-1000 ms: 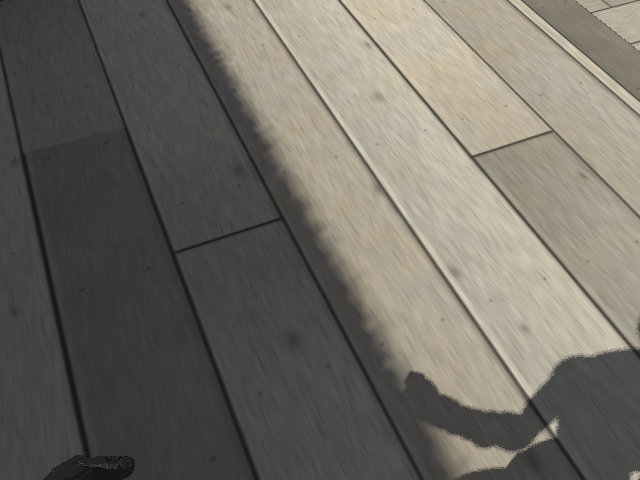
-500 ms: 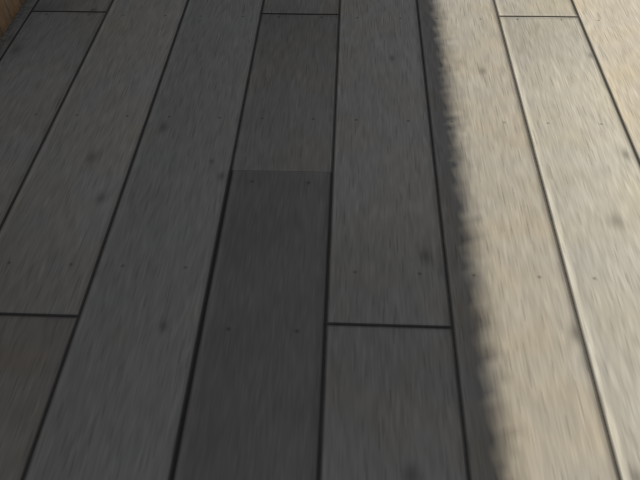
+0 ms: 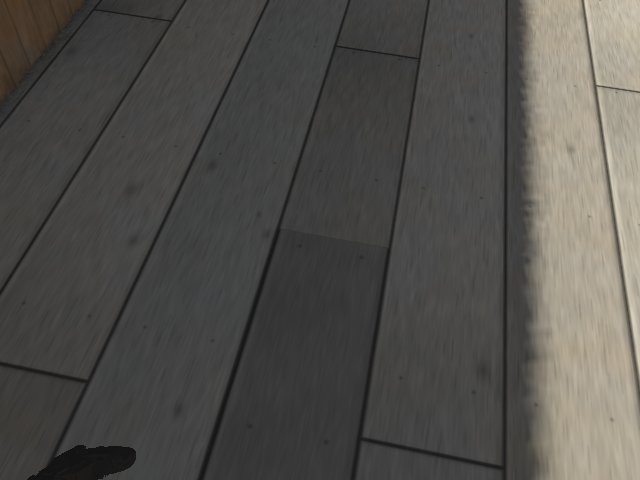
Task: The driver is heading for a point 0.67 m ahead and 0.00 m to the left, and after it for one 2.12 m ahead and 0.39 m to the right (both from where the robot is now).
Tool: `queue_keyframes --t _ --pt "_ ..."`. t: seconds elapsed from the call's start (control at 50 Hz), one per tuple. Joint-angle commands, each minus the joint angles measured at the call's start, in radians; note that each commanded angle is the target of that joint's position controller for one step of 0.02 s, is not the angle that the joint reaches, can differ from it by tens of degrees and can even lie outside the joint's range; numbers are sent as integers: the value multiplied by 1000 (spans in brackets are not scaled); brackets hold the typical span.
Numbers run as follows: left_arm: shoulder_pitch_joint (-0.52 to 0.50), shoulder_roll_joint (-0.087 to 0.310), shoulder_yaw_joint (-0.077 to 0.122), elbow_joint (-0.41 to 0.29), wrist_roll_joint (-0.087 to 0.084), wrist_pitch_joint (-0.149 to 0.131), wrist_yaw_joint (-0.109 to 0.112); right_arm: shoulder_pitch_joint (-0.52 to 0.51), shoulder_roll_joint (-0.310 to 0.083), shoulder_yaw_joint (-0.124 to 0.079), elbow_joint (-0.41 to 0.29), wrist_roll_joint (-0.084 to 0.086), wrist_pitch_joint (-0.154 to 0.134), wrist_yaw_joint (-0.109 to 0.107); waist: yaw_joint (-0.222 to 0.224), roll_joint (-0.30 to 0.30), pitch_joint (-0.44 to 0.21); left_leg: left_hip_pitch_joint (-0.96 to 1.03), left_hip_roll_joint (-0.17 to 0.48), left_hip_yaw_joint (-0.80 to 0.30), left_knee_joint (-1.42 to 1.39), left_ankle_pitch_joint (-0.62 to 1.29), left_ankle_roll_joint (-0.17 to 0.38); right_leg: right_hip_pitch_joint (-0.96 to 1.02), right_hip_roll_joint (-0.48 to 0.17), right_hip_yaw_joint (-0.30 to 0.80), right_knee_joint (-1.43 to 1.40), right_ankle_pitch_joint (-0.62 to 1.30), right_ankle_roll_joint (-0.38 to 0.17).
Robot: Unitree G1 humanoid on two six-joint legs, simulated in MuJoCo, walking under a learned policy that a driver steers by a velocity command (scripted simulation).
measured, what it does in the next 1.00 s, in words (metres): walks ahead: right foot, then left foot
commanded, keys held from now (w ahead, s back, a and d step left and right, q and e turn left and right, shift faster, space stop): w+q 0.26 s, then w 0.40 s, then w+e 0.34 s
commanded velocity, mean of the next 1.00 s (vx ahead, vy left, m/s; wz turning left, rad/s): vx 0.50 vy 0.00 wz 0.20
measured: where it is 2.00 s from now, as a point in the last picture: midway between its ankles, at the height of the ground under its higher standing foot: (284, 230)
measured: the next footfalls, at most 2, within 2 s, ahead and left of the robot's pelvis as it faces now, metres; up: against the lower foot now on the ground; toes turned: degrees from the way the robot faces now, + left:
right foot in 0.14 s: +0.26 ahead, -0.15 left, +0.00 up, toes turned +9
left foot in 0.64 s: +0.46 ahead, +0.17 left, +0.00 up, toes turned +17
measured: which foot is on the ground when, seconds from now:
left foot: down 0.00-0.14, up 0.16-0.62, down 0.64-1.00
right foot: up 0.00-0.12, down 0.14-0.66, up 0.68-1.00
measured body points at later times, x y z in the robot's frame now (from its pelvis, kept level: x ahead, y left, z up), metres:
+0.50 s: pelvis +0.27 -0.03 +0.00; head +0.29 -0.02 +0.45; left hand +0.19 +0.25 -0.13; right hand +0.53 -0.21 -0.08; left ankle +0.37 +0.16 -0.70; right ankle +0.22 -0.15 -0.74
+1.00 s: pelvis +0.52 +0.09 +0.00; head +0.54 +0.10 +0.45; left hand +0.63 +0.37 -0.11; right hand +0.61 -0.18 -0.12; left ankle +0.43 +0.16 -0.74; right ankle +0.72 -0.04 -0.68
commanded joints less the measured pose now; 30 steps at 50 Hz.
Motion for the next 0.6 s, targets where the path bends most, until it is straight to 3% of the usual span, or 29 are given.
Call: queue_keyframes --t 0.02,0.08,0.12,0.14,0.16,0.18,0.2,0.22,0.24,0.3,0.38,0.46,0.52,0.56,0.58,0.6 --pt "-92 79 18 -84 -14 -20 -9 8 -178 -53 -44 10 -10 -10 3 122 -28 -99 216 -190 -84 107 137 171 61 -28 -111 83 -5" --pt "-61 118 38 -83 -17 -30 -15 9 -166 -53 -34 9 -3 -14 30 157 -33 -26 246 -278 7 86 114 220 63 -8 -159 -30 -40" --pt "71 142 58 -51 -12 -38 -8 -4 -128 -41 -38 5 3 -13 99 166 -81 -41 197 -271 130 126 74 405 61 -34 -213 -72 -86" --pt "200 186 73 -38 6 -43 -1 3 -67 -18 -49 -5 0 -9 154 87 -200 -127 138 -201 372 55 36 632 -72 85 -202 -118 -145" --pt "310 276 95 -12 21 -31 2 130 -4 2 -77 16 -8 -9 117 -212 -339 -465 -7 -49 720 -297 -43 972 -307 520 -282 -330 -307" --pt "322 216 86 -2 -8 -25 -7 145 -90 -8 -68 29 -11 -12 126 -246 -320 -632 58 -52 895 -354 -60 984 -361 734 -359 -591 -336" --pt "275 140 66 -18 -11 -20 -3 46 -159 -27 -65 25 -6 -13 153 -135 -191 -670 101 -53 950 -260 -66 874 -314 590 -381 -610 -290" --pt "226 113 55 -24 -3 -12 0 -25 -167 -32 -76 12 0 -15 147 -70 -117 -647 134 -17 940 -185 -70 759 -270 436 -382 -479 -255" --pt "192 90 47 -18 2 -8 2 -65 -155 -34 -87 1 1 -12 131 -53 -61 -622 160 -13 895 -134 -72 661 -228 328 -400 -352 -245" --pt "186 65 39 8 3 -17 4 -61 -86 -25 -90 11 11 1 94 -84 -31 -526 194 10 799 -81 -67 542 -166 154 -464 -184 -244" --pt "211 113 53 51 -7 -25 -1 -130 -43 -4 -108 -3 7 6 93 -38 -13 -553 196 18 599 20 -77 551 -182 54 -514 -38 -288" --pt "236 144 56 81 -24 -11 1 -254 -26 12 -126 -4 -15 30 128 -28 8 -480 191 93 353 201 -75 553 -147 -63 -523 26 -262" --pt "301 167 59 117 -34 3 2 -340 -31 14 -150 4 -23 43 154 -34 28 -443 174 122 253 208 -63 600 -172 -73 -512 35 -250" --pt "318 181 62 137 -41 16 3 -361 -50 8 -163 4 -24 48 143 -47 34 -424 160 131 205 151 -38 655 -200 -71 -482 97 -238" --pt "315 190 64 143 -44 22 4 -345 -64 2 -161 1 -25 49 122 -56 23 -379 145 144 180 122 -21 674 -205 -80 -445 189 -229" --pt "302 199 65 146 -48 27 7 -282 -85 -10 -144 -4 -26 47 73 -59 -19 -266 117 169 142 125 0 674 -191 -108 -360 344 -211"
Over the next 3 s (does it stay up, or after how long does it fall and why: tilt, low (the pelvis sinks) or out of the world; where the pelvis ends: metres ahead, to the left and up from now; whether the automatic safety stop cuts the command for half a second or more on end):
stays up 1.31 -0.07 -0.01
